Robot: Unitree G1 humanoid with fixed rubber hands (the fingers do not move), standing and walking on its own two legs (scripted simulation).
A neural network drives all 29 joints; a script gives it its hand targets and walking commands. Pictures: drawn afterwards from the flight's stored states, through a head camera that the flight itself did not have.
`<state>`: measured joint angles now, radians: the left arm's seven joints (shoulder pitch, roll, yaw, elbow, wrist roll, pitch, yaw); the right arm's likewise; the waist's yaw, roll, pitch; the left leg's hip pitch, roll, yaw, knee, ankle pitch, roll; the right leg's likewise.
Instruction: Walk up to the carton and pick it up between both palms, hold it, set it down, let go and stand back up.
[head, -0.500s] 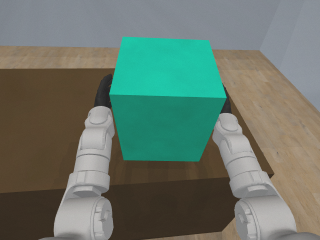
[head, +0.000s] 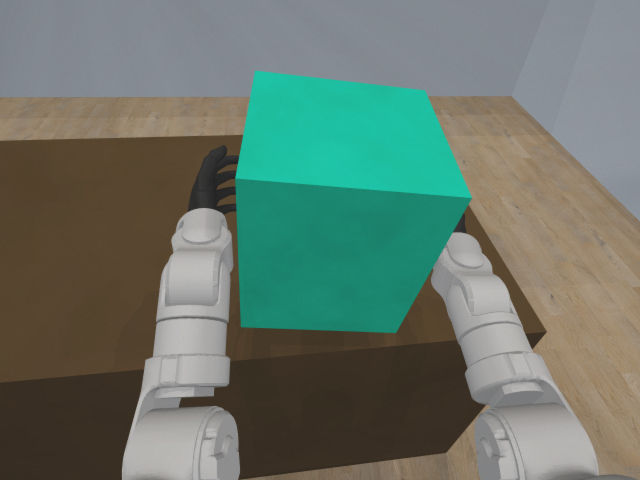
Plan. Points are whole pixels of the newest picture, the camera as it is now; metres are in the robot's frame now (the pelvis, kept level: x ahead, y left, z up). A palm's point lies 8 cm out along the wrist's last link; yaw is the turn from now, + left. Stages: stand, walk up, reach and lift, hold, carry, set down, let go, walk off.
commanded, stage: reach and lift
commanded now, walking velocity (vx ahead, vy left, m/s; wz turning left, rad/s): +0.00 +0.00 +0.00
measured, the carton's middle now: (330, 211) +0.39 -0.03 +0.15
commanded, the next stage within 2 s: hold in 1.02 s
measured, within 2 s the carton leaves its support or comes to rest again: neither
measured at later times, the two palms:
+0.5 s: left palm (197, 199) +0.37 +0.12 +0.19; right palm (445, 208) +0.36 -0.17 +0.17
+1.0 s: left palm (195, 189) +0.37 +0.12 +0.21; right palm (448, 202) +0.36 -0.17 +0.18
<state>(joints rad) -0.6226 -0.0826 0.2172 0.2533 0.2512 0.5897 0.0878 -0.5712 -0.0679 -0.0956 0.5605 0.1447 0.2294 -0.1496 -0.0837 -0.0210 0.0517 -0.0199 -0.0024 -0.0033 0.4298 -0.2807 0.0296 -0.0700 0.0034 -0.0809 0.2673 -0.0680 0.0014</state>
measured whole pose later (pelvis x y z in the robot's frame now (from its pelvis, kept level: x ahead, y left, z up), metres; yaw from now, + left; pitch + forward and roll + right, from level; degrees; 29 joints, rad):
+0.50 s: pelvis +0.00 -0.02 +0.00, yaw +2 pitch -8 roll -1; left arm -0.66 -0.05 0.29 0.21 0.26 0.67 0.02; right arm -0.66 -0.03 -0.09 0.52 0.14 0.35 -0.19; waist -0.11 -0.02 0.04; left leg -0.01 0.00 -0.05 0.40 -0.26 0.01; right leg -0.06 0.00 -0.12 0.28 -0.08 -0.01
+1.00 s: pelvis +0.00 -0.01 +0.00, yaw +1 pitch -8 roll -2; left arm -0.71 -0.06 0.29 0.23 0.29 0.71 0.04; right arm -0.70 -0.06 -0.10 0.58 0.16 0.34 -0.18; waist -0.10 -0.02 0.03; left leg 0.00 0.00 -0.02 0.42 -0.27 0.02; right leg -0.05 0.00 -0.10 0.27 -0.07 -0.01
